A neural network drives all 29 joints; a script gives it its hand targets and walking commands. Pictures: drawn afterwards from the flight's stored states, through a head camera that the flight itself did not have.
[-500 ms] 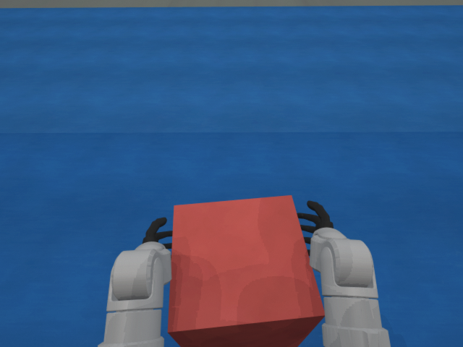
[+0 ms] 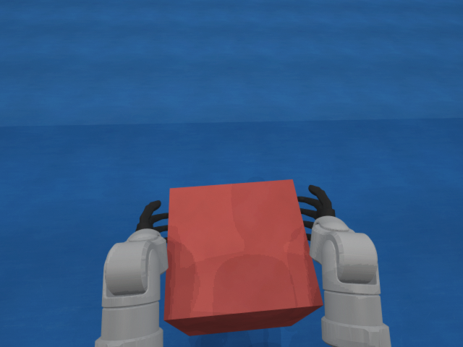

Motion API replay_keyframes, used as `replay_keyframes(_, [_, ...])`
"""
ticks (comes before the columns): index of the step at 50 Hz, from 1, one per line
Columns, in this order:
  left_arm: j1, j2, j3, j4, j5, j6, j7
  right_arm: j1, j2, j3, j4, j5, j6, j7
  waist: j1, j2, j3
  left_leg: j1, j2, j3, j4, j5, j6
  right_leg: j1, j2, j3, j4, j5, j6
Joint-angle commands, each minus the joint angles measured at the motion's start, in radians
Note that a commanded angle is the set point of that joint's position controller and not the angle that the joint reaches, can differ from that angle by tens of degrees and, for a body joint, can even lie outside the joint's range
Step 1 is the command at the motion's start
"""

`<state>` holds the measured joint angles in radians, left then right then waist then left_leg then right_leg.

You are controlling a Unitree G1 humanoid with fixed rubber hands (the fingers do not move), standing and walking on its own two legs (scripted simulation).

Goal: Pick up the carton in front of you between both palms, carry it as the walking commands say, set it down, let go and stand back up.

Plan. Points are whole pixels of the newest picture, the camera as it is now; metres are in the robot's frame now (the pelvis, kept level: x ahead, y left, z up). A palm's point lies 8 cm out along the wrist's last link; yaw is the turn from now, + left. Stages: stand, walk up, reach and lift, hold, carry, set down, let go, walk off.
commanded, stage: carry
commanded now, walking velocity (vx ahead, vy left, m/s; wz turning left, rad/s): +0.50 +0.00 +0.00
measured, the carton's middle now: (236, 264) +0.29 -0.01 -0.03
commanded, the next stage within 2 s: none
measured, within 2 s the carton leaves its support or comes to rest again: neither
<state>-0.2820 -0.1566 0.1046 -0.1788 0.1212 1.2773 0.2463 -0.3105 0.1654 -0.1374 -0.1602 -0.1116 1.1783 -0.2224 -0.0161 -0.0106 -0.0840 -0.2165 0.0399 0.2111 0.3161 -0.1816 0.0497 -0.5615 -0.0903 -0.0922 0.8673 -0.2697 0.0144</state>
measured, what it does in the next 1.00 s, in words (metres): walks ahead: right foot, then left foot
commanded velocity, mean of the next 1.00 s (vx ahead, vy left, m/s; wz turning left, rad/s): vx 0.16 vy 0.00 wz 0.00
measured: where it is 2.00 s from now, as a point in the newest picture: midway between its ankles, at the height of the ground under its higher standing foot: (229, 308)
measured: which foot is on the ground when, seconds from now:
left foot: down 0.00-0.24, up 0.26-0.58, down 0.60-1.00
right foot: up 0.00-0.18, down 0.20-0.64, up 0.66-0.76, down 0.78-1.00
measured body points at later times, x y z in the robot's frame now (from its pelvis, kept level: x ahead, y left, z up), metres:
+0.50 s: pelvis +0.31 -0.04 +0.00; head +0.33 -0.05 +0.45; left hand +0.59 +0.12 +0.06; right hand +0.62 -0.17 +0.06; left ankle +0.38 +0.11 -0.70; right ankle +0.27 -0.12 -0.75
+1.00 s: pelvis +0.48 -0.01 -0.02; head +0.47 -0.01 +0.43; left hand +0.78 +0.14 +0.05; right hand +0.79 -0.15 +0.06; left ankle +0.50 +0.08 -0.75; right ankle +0.39 -0.13 -0.75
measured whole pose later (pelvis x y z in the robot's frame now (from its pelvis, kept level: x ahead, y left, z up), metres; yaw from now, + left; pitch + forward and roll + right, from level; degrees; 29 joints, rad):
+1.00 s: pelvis +0.48 -0.01 -0.02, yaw +1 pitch +4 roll +0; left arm -0.30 -0.16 0.12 -0.04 0.16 1.18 0.23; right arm -0.32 0.17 -0.15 -0.04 -0.18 1.09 -0.18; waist 0.00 -0.01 -0.12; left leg -0.36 0.04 0.19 0.54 -0.24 0.04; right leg -0.18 -0.07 -0.12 0.53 -0.38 0.03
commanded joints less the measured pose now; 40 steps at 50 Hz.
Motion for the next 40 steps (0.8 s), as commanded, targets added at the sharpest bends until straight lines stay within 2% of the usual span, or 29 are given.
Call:
replay_keyframes(1, [-0.615, -1.032, -0.67, -0.163, -0.446, -0.071, -0.376, -0.411, 1.039, 0.653, -0.022, 0.444, 0.045, 0.412, 0.002, 0.144, -0.263, 0.263, 0.233, -0.177, -0.149, 0.118, 0.084, -0.03, -0.006, -0.027, -0.184, 0.105, 0.009])
replay_keyframes(4, [-0.571, -1.012, -0.673, -0.135, -0.435, -0.057, -0.38, -0.354, 1.019, 0.649, 0.019, 0.416, 0.055, 0.409, -0.006, 0.153, -0.229, 0.292, 0.213, -0.121, -0.121, 0.248, 0.063, 0.005, 0.02, -0.076, -0.304, 0.187, -0.001])
replay_keyframes(7, [-0.562, -1.003, -0.67, -0.095, -0.44, -0.047, -0.398, -0.328, 1.022, 0.645, 0.068, 0.392, 0.058, 0.41, -0.009, 0.169, -0.192, 0.311, 0.204, -0.092, -0.076, 0.293, 0.037, 0.061, 0.031, -0.104, -0.39, 0.218, -0.014])
replay_keyframes(8, [-0.562, -1.004, -0.665, -0.081, -0.442, -0.045, -0.405, -0.328, 1.026, 0.645, 0.082, 0.39, 0.057, 0.411, -0.005, 0.17, -0.185, 0.302, 0.202, -0.079, -0.037, 0.304, 0.026, 0.109, 0.039, -0.122, -0.419, 0.21, -0.02])
replay_keyframes(10, [-0.551, -1.008, -0.647, -0.042, -0.44, -0.048, -0.417, -0.333, 1.032, 0.649, 0.104, 0.391, 0.054, 0.414, 0.017, 0.109, -0.236, 0.173, 0.149, 0.004, 0.2, 0.369, -0.016, 0.405, 0.086, -0.182, -0.465, 0.151, -0.03])
replay_keyframes(11, [-0.531, -1.008, -0.635, -0.017, -0.434, -0.051, -0.423, -0.342, 1.021, 0.648, 0.107, 0.393, 0.053, 0.417, 0.038, 0.02, -0.289, 0.022, 0.119, 0.013, 0.409, 0.208, -0.05, 0.594, -0.04, -0.008, -0.496, 0.075, -0.049])
replay_keyframes(12, [-0.525, -1.01, -0.625, 0.033, -0.413, -0.067, -0.425, -0.395, 1.032, 0.663, 0.08, 0.405, 0.06, 0.421, 0.047, -0.255, -0.362, -0.273, 0.01, -0.009, 0.695, -0.02, -0.1, 0.805, -0.289, 0.446, -0.579, -0.015, -0.188])
replay_keyframes(13, [-0.528, -1.037, -0.621, 0.032, -0.425, -0.079, -0.426, -0.423, 1.036, 0.674, 0.079, 0.412, 0.058, 0.425, 0.043, -0.298, -0.33, -0.47, -0.036, -0.101, 0.844, -0.308, -0.088, 0.855, -0.341, 0.586, -0.632, 0.146, -0.243])
replay_keyframes(14, [-0.565, -1.052, -0.624, 0.001, -0.438, -0.086, -0.428, -0.443, 1.066, 0.679, 0.089, 0.419, 0.046, 0.427, 0.037, -0.211, -0.324, -0.514, 0.022, -0.174, 0.928, -0.315, -0.059, 0.829, -0.328, 0.486, -0.6, 0.263, -0.236])
replay_keyframes(15, [-0.586, -1.072, -0.631, -0.017, -0.447, -0.095, -0.427, -0.452, 1.084, 0.68, 0.076, 0.428, 0.034, 0.427, 0.04, -0.123, -0.33, -0.507, 0.056, -0.196, 0.931, -0.272, -0.045, 0.784, -0.298, 0.402, -0.58, 0.327, -0.213])
replay_keyframes(16, [-0.612, -1.086, -0.633, -0.045, -0.455, -0.105, -0.426, -0.455, 1.102, 0.68, 0.066, 0.436, 0.023, 0.424, 0.035, -0.052, -0.325, -0.486, 0.089, -0.211, 0.866, -0.205, -0.04, 0.728, -0.28, 0.324, -0.596, 0.313, -0.176])
replay_keyframes(17, [-0.632, -1.096, -0.638, -0.07, -0.465, -0.112, -0.425, -0.455, 1.114, 0.679, 0.057, 0.438, 0.015, 0.42, 0.031, -0.053, -0.324, -0.444, 0.101, -0.207, 0.795, -0.154, -0.043, 0.677, -0.257, 0.256, -0.624, 0.274, -0.142])
replay_keyframes(18, [-0.639, -1.095, -0.639, -0.09, -0.471, -0.118, -0.424, -0.447, 1.121, 0.678, 0.048, 0.436, 0.008, 0.414, 0.031, -0.084, -0.325, -0.411, 0.089, -0.179, 0.739, -0.129, -0.049, 0.656, -0.241, 0.193, -0.634, 0.326, -0.131])
replay_keyframes(22, [-0.572, -1.063, -0.632, -0.123, -0.471, -0.118, -0.426, -0.368, 1.119, 0.688, 0.015, 0.412, -0.01, 0.385, 0.032, -0.124, -0.316, -0.354, 0.038, -0.1, 0.489, -0.078, -0.075, 0.662, -0.189, 0.016, -0.592, 0.626, -0.132])
replay_keyframes(25, [-0.529, -1.029, -0.632, -0.148, -0.46, -0.108, -0.423, -0.353, 1.087, 0.705, -0.038, 0.41, -0.005, 0.373, 0.033, -0.171, -0.297, -0.277, -0.006, -0.05, 0.307, 0.051, -0.074, 0.651, -0.152, -0.067, -0.54, 0.781, -0.101])
replay_keyframes(26, [-0.519, -1.017, -0.631, -0.156, -0.455, -0.103, -0.42, -0.358, 1.072, 0.708, -0.056, 0.414, 0.001, 0.371, 0.034, -0.179, -0.294, -0.25, -0.016, -0.04, 0.258, 0.103, -0.074, 0.651, -0.142, -0.082, -0.521, 0.785, -0.088])
replay_keyframes(27, [-0.509, -1.006, -0.63, -0.158, -0.448, -0.097, -0.416, -0.357, 1.057, 0.708, -0.065, 0.417, 0.01, 0.372, 0.035, -0.174, -0.29, -0.212, -0.023, -0.026, 0.202, 0.163, -0.076, 0.646, -0.131, -0.097, -0.494, 0.756, -0.074])
replay_keyframes(29, [-0.505, -0.986, -0.632, -0.151, -0.434, -0.084, -0.41, -0.337, 1.033, 0.699, -0.056, 0.419, 0.029, 0.379, 0.014, -0.116, -0.28, -0.029, -0.038, 0.018, 0.017, 0.37, -0.078, 0.566, -0.089, -0.145, -0.381, 0.627, -0.031])
replay_keyframes(30, [-0.501, -0.974, -0.633, -0.142, -0.424, -0.077, -0.407, -0.337, 1.016, 0.69, -0.048, 0.419, 0.039, 0.385, 0.01, -0.082, -0.285, 0.114, -0.006, -0.003, -0.022, 0.468, -0.074, 0.483, -0.07, -0.139, -0.32, 0.55, -0.001])
replay_keyframes(31, [-0.496, -0.956, -0.635, -0.135, -0.415, -0.069, -0.405, -0.34, 0.99, 0.678, -0.039, 0.417, 0.051, 0.392, 0.01, -0.016, -0.331, 0.276, 0.129, -0.138, 0.047, 0.774, -0.06, 0.379, -0.04, -0.123, -0.234, 0.31, 0.028])
replay_keyframes(32, [-0.543, -0.95, -0.654, -0.146, -0.427, -0.052, -0.403, -0.33, 0.984, 0.663, 0.005, 0.4, 0.054, 0.397, 0.003, 0.167, -0.418, 0.49, 0.299, -0.299, 0.182, 1.158, 0.063, 0.221, -0.007, -0.057, -0.118, -0.059, 0.051])
replay_keyframes(33, [-0.54, -0.939, -0.663, -0.146, -0.431, -0.041, -0.405, -0.293, 0.991, 0.652, 0.042, 0.394, 0.054, 0.399, -0.001, 0.238, -0.455, 0.518, 0.337, -0.367, 0.16, 1.126, 0.136, 0.153, 0.024, -0.012, -0.086, -0.304, 0.05])
replay_keyframes(34, [-0.559, -0.949, -0.666, -0.14, -0.434, -0.039, -0.408, -0.296, 1.003, 0.643, 0.054, 0.395, 0.053, 0.402, 0.002, 0.209, -0.434, 0.476, 0.332, -0.36, 0.112, 0.989, 0.139, 0.136, 0.018, 0.021, -0.115, -0.339, 0.041])
replay_keyframes(35, [-0.58, -0.964, -0.666, -0.132, -0.441, -0.039, -0.41, -0.309, 1.023, 0.637, 0.066, 0.392, 0.053, 0.404, 0.005, 0.184, -0.426, 0.435, 0.316, -0.343, 0.076, 0.828, 0.122, 0.152, 0.013, 0.036, -0.204, -0.345, 0.03])
replay_keyframes(36, [-0.603, -0.981, -0.672, -0.134, -0.453, -0.042, -0.411, -0.329, 1.04, 0.633, 0.063, 0.392, 0.051, 0.407, 0.012, 0.172, -0.406, 0.359, 0.285, -0.302, 0.053, 0.708, 0.091, 0.211, 0.008, 0.029, -0.323, -0.296, 0.026])
replay_keyframes(37, [-0.625, -0.997, -0.674, -0.137, -0.464, -0.046, -0.411, -0.355, 1.055, 0.635, 0.057, 0.395, 0.049, 0.408, 0.014, 0.186, -0.401, 0.308, 0.25, -0.256, 0.056, 0.615, 0.058, 0.282, 0.018, 0.01, -0.403, -0.193, 0.025])
replay_keyframes(38, [-0.63, -1.013, -0.675, -0.13, -0.468, -0.051, -0.412, -0.367, 1.063, 0.637, 0.055, 0.399, 0.045, 0.41, 0.015, 0.17, -0.416, 0.278, 0.223, -0.212, 0.066, 0.525, 0.041, 0.346, 0.02, -0.01, -0.465, -0.059, 0.025])
replay_keyframes(39, [-0.633, -1.024, -0.674, -0.124, -0.468, -0.056, -0.413, -0.372, 1.074, 0.641, 0.057, 0.401, 0.039, 0.412, 0.011, 0.145, -0.419, 0.239, 0.201, -0.181, 0.076, 0.444, 0.026, 0.398, 0.008, -0.011, -0.485, 0.034, 0.027])
replay_keyframes(40, [-0.635, -1.045, -0.675, -0.108, -0.464, -0.063, -0.414, -0.393, 1.08, 0.649, 0.05, 0.406, 0.033, 0.415, 0.014, 0.103, -0.412, 0.24, 0.178, -0.141, 0.096, 0.42, 0.014, 0.383, -0.029, 0.011, -0.49, 0.086, 0.024])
